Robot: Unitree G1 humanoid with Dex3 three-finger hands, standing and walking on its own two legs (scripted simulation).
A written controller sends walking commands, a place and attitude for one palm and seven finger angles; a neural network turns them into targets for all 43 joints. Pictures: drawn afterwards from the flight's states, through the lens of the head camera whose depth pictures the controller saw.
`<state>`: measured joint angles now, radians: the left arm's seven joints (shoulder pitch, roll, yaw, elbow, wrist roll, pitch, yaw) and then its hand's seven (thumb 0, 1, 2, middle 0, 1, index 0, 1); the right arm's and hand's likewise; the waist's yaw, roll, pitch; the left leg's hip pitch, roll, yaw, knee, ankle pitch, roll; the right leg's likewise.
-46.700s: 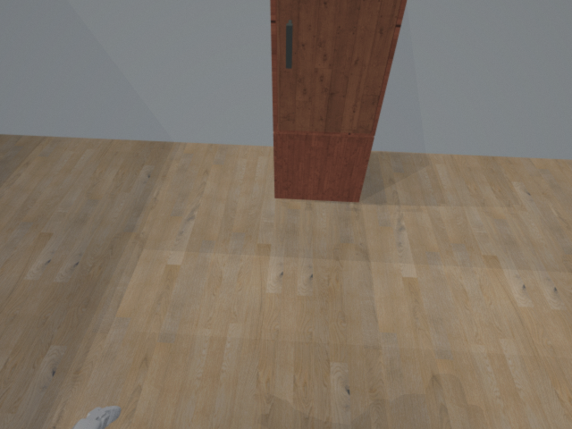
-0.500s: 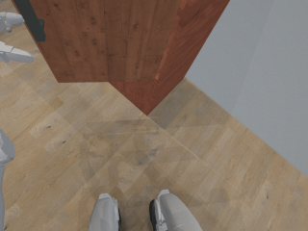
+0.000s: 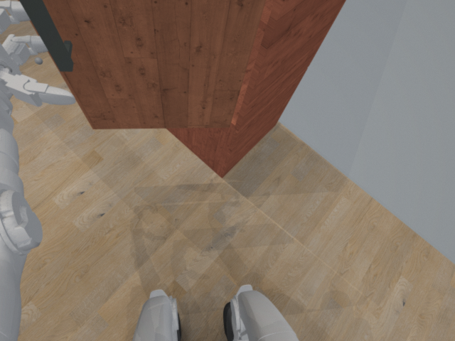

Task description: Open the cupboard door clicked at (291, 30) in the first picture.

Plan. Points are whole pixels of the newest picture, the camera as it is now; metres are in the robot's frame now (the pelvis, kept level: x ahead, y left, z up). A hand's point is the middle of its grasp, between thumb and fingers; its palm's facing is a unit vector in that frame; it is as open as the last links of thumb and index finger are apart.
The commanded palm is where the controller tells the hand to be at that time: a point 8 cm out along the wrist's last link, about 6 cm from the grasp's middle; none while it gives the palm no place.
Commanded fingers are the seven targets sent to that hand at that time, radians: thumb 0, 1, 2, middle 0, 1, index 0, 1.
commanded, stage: slide the fingers in behind the handle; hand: left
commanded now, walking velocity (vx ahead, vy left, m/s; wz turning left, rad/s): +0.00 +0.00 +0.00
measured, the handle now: (51, 25) +0.61 +0.23 +0.09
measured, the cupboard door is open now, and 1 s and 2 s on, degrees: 48 48 55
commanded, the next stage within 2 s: close the thumb around the handle in 0.70 s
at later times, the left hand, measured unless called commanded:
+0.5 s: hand (65, 56) +0.55 +0.20 +0.08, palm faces +0.01 -1.00 +0.03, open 14.1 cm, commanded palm +0.54 +0.23 +0.08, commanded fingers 0.00 -0.50 0.30 -0.30 -1.20 -0.30 -1.20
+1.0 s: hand (65, 58) +0.55 +0.20 +0.08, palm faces +0.01 -1.00 -0.01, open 12.9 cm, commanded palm +0.53 +0.23 +0.08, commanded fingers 0.00 0.12 0.56 -0.34 -1.27 -0.34 -1.27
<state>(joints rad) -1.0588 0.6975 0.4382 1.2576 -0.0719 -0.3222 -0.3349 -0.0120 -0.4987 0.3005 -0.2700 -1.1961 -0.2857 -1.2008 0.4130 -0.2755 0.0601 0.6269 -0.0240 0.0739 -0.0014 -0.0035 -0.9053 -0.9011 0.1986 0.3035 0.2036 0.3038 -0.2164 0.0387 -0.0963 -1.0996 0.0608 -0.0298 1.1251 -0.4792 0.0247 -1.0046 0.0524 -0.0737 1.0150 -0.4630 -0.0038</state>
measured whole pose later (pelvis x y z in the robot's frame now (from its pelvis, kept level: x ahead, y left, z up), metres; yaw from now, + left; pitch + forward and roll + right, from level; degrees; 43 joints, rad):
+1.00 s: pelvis +0.01 +0.00 +0.00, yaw +0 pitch +26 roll -5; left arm -1.05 0.63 0.43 1.25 -0.05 -0.35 -0.28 -0.01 -0.33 0.37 -0.30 -1.22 -0.31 -1.22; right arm 0.42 -0.27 0.05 0.63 -0.03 0.07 0.01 0.00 -0.91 -0.90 0.20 0.30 0.20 0.30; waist -0.22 0.04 -0.10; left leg -1.09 0.06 -0.02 1.12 -0.49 0.02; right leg -1.01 0.05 -0.06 1.02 -0.47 0.00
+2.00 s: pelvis +0.02 +0.00 +0.01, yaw -1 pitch +24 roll -4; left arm -0.77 0.52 0.43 1.01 -0.14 -0.33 -0.31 0.00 0.75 0.77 -0.34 -1.33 -0.37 -1.35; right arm 0.43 -0.27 0.03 0.58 0.00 0.10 0.02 0.00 -0.91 -0.90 0.20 0.30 0.20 0.30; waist -0.18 0.05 -0.14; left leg -0.98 0.06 0.02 1.05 -0.48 0.03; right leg -0.92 0.06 -0.02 0.97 -0.46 0.00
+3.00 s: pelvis +0.00 -0.06 +0.02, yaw +5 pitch +12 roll +1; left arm -0.11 -0.08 -0.12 0.36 0.07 -0.35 0.56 0.01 0.65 0.78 -0.35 -1.32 -0.35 -1.33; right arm 0.19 -0.21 -0.03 0.63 -0.08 0.02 0.00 0.01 -0.91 -0.90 0.19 0.30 0.20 0.30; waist -0.02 0.03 -0.13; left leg -0.74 0.02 -0.03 0.95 -0.43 -0.04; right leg -0.71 0.01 -0.08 1.00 -0.50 -0.07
